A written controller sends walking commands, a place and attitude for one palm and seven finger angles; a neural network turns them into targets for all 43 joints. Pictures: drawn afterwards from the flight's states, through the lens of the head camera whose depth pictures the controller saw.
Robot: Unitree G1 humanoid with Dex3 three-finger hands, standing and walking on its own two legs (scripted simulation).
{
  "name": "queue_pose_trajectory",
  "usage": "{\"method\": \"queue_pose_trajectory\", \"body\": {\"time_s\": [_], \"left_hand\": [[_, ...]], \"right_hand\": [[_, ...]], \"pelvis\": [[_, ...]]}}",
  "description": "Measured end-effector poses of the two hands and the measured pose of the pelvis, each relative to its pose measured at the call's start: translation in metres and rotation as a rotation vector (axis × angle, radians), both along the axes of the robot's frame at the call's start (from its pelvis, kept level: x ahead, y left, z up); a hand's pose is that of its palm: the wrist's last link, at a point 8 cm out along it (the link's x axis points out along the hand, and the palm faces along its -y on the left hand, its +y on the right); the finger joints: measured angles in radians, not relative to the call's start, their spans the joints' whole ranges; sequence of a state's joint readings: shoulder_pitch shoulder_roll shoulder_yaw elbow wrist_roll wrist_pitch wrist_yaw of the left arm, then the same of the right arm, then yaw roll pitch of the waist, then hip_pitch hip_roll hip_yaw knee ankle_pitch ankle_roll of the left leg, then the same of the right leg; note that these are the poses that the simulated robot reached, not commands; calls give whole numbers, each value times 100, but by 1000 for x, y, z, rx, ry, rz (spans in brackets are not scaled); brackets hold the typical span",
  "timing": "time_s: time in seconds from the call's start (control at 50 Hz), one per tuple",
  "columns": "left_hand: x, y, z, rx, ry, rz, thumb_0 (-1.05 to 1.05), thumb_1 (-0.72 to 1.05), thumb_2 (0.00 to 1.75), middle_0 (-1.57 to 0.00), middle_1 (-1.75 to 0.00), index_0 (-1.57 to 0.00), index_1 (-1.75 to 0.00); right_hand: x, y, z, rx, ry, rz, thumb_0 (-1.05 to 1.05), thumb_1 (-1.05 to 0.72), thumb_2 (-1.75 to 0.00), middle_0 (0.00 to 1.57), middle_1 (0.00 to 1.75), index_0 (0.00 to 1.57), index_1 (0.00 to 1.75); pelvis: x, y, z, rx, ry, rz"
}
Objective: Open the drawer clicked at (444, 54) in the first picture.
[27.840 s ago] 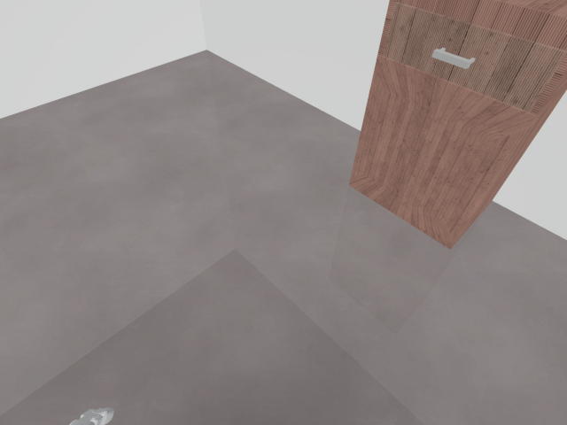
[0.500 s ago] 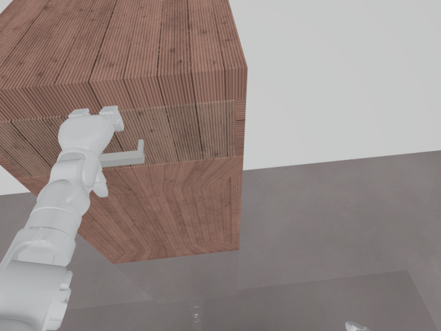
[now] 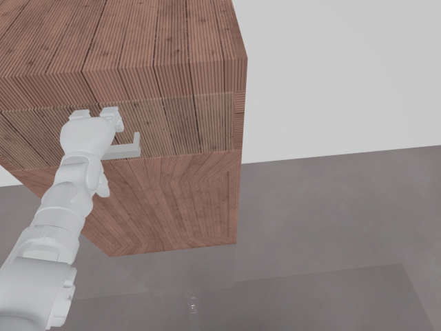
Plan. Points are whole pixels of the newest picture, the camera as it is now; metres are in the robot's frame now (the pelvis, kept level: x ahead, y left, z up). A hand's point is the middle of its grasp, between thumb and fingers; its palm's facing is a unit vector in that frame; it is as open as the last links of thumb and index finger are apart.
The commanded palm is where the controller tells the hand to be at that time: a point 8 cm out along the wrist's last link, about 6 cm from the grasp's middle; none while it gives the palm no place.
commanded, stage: lower the fingers behind the handle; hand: left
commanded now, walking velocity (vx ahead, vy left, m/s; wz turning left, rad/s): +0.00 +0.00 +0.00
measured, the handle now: (112, 145) +0.48 +0.26 +0.03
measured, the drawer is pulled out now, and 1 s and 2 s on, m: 0.00 0.00 0.00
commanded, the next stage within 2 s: close the thumb around the handle in 0.98 s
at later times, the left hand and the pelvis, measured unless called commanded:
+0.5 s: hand (108, 165) +0.43 +0.26 +0.02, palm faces -0.01 +0.02 -1.00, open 13.6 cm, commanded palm +0.41 +0.26 +0.07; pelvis -0.01 +0.00 -0.01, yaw +0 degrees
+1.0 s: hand (115, 169) +0.43 +0.24 +0.01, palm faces -0.02 +0.00 -1.00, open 13.7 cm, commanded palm +0.41 +0.25 +0.06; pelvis -0.01 +0.00 -0.02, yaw -1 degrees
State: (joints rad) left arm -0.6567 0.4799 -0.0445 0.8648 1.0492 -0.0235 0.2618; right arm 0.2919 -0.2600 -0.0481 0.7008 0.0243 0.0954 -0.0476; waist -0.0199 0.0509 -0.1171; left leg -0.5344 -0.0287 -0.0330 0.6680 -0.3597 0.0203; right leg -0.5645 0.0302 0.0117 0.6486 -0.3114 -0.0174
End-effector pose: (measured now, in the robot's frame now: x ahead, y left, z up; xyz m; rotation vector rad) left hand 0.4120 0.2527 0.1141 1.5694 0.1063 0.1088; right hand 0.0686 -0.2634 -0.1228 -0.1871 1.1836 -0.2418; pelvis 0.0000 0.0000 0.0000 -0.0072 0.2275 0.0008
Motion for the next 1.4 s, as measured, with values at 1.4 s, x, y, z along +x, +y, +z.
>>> {"method": "queue_pose_trajectory", "body": {"time_s": [1.4], "left_hand": [[-9, -1, -47, -9, 37, -1, 0, -4, 49, -34, -125, -35, -125]], "right_hand": [[-12, -2, -8, -6, 11, -27, 0, -90, -90, 20, 30, 20, 30]], "pelvis": [[-2, 2, -9, -4, 47, -19]]}}
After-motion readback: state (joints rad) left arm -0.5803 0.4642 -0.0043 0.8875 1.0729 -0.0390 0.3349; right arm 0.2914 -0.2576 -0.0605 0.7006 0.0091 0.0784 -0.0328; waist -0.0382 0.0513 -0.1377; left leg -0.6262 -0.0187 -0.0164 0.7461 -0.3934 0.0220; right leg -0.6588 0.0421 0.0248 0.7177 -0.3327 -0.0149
